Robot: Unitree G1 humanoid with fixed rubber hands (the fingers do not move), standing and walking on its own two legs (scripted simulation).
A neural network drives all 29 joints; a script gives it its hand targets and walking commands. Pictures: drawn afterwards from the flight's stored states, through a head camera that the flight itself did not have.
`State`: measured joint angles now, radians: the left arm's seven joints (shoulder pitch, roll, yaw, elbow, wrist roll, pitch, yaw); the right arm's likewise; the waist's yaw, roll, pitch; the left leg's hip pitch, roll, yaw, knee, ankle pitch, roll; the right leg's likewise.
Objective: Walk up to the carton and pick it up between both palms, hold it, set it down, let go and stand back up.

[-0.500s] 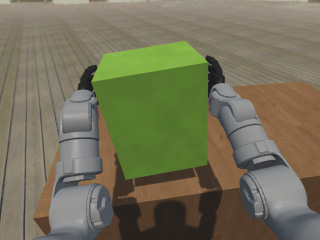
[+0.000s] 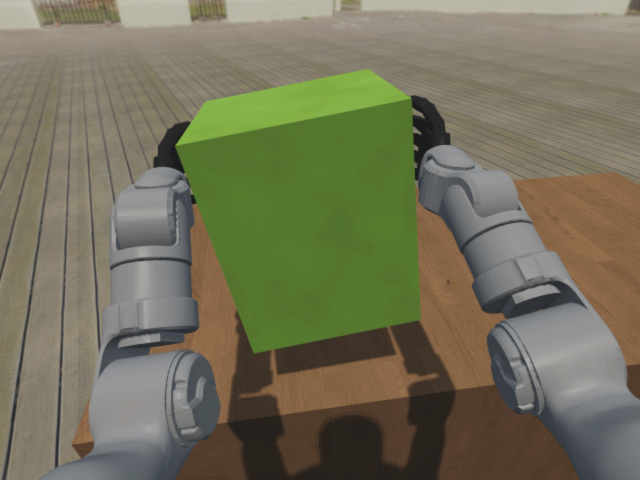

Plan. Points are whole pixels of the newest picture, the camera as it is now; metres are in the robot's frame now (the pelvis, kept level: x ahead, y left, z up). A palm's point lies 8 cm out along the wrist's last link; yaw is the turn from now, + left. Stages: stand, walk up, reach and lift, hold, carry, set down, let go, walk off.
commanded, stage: reach and lift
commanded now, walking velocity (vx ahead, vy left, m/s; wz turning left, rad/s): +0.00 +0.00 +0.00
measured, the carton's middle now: (311, 209) +0.38 -0.01 +0.24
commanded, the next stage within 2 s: hold in 0.20 s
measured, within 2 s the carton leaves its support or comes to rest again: neither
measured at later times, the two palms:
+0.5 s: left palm (157, 165) +0.37 +0.15 +0.32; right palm (435, 135) +0.37 -0.15 +0.33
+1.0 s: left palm (154, 165) +0.37 +0.15 +0.31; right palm (427, 144) +0.37 -0.14 +0.32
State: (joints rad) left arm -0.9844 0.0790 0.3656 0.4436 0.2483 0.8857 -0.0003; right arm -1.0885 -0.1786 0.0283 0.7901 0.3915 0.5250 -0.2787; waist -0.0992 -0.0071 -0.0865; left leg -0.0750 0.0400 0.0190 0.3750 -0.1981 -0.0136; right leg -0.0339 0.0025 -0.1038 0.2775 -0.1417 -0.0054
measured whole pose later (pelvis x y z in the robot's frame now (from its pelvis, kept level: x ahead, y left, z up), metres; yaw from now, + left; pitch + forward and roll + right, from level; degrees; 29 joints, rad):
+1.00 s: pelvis +0.00 -0.01 +0.00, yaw +1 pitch -5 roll -1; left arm -1.07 0.13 0.38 0.50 0.26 0.94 -0.03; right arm -1.16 -0.19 0.05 0.80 0.44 0.64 -0.33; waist -0.08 0.00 -0.12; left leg -0.09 0.05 0.00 0.38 -0.19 -0.03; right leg -0.04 0.01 -0.12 0.28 -0.14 -0.02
